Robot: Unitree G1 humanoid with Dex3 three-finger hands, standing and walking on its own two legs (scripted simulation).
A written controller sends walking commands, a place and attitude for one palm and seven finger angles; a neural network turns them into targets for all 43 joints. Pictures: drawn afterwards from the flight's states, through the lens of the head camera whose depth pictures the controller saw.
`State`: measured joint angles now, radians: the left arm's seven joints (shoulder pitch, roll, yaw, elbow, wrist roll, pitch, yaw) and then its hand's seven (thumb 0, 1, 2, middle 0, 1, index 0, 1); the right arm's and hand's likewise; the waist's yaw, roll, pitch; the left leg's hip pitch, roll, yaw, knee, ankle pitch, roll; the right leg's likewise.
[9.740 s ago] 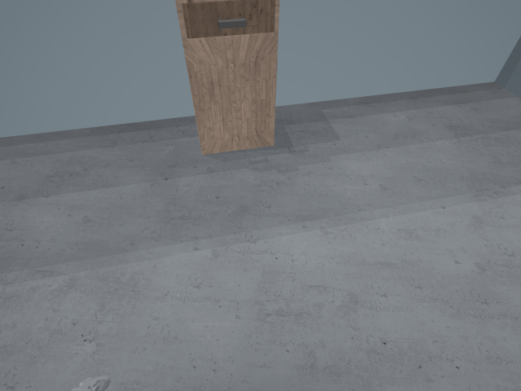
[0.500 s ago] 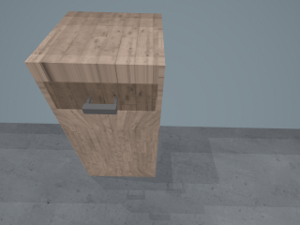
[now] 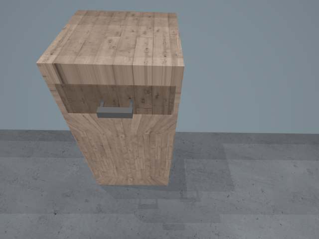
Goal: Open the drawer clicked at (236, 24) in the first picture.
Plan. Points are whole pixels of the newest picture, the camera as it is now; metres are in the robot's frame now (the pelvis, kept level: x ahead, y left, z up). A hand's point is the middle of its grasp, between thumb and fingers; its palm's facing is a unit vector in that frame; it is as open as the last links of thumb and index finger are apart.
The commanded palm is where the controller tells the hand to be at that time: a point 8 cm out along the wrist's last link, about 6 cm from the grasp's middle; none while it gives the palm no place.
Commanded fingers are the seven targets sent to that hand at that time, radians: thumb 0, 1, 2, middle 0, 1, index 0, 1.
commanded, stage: come to a stop and stand still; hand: left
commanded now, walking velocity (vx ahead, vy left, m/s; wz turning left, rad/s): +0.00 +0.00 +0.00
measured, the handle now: (116, 107) +0.53 +0.18 -0.01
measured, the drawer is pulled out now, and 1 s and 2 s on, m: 0.00 0.00 0.00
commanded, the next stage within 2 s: look again from close up in 0.44 s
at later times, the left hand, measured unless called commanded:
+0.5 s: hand out of the picture -0.03 +0.17 -0.18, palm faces +0.04 -0.99 -0.14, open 7.3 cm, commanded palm none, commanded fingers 0.00 0.90 0.90 -0.20 -0.30 -0.20 -0.30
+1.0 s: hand out of the picture -0.03 +0.16 -0.17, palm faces +0.03 -0.99 -0.13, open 7.3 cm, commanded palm none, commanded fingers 0.00 0.90 0.90 -0.20 -0.30 -0.20 -0.30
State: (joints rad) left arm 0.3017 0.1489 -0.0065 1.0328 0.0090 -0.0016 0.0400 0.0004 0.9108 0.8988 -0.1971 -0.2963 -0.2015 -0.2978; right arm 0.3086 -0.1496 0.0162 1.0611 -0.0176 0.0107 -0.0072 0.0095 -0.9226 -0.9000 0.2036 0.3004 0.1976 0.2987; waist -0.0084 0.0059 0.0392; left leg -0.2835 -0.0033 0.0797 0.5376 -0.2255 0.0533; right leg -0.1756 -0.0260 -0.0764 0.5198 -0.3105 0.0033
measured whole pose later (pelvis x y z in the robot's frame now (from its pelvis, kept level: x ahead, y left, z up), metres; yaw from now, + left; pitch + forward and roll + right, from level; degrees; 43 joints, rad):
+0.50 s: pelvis +0.00 +0.02 +0.01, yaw +0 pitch -2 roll -1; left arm 0.37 0.13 -0.01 1.10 0.02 0.00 0.04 0.00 0.91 0.90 -0.20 -0.30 -0.20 -0.30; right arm 0.29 -0.15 0.01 1.10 -0.01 -0.01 -0.01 0.01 -0.92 -0.90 0.20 0.30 0.20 0.30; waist 0.01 -0.03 0.01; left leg -0.24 -0.04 0.09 0.43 -0.17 0.08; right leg -0.15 -0.06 -0.07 0.44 -0.26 0.04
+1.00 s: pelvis +0.00 +0.02 +0.01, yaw +0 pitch -1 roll +0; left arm 0.37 0.11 -0.01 1.10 0.02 -0.01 0.04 0.00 0.91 0.90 -0.20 -0.30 -0.20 -0.30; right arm 0.31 -0.12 0.01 1.14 -0.01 -0.01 -0.01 0.01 -0.92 -0.90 0.20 0.30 0.20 0.30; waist 0.01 -0.02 0.01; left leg -0.24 -0.04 0.10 0.41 -0.16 0.08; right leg -0.16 -0.05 -0.06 0.43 -0.26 0.03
